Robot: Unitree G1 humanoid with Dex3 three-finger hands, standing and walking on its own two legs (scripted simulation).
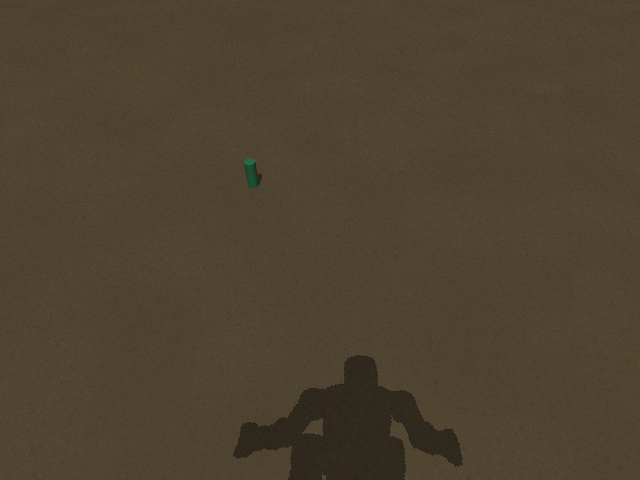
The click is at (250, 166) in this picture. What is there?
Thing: squat round
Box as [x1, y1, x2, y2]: [244, 158, 258, 187]
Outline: 248,158 244,161 248,185 250,187 255,187 258,185 255,163 253,159
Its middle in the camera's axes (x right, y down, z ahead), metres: -0.34 -0.31 +1.87
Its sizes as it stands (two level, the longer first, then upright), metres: 0.054 0.054 0.142
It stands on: the floor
